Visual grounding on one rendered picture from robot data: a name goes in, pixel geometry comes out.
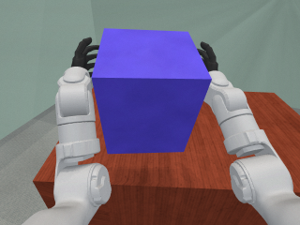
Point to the carton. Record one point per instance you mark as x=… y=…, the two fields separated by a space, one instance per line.
x=149 y=87

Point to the robot left hand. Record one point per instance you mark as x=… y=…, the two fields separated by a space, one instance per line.
x=81 y=56

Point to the left robot forearm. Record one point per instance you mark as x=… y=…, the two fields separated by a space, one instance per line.
x=75 y=118

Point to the right robot upper arm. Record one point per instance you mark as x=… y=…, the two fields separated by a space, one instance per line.
x=263 y=182

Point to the pedestal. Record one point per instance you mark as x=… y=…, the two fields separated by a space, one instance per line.
x=185 y=188

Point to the robot right hand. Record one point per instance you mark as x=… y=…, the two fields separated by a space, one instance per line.
x=208 y=57

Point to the left robot upper arm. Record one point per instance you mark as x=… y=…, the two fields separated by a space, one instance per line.
x=79 y=191

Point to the right robot forearm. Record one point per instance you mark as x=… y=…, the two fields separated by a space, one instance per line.
x=237 y=123

